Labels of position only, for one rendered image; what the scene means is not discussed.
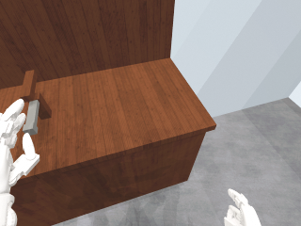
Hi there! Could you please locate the left robot forearm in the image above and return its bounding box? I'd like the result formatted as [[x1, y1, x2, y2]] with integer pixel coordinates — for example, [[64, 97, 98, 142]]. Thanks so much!
[[0, 193, 17, 226]]

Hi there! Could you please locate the robot left hand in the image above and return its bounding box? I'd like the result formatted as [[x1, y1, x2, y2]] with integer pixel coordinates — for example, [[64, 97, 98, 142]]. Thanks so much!
[[0, 99, 40, 194]]

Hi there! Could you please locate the tap lever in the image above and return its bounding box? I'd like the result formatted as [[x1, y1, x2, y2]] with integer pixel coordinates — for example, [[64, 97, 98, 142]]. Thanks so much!
[[23, 100, 40, 136]]

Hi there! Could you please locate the robot right hand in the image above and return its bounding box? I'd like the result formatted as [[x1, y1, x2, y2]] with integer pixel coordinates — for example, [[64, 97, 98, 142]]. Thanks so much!
[[224, 188, 261, 226]]

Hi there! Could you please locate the counter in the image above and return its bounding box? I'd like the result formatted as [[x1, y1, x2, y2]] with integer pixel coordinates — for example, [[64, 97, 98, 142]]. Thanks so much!
[[0, 0, 217, 226]]

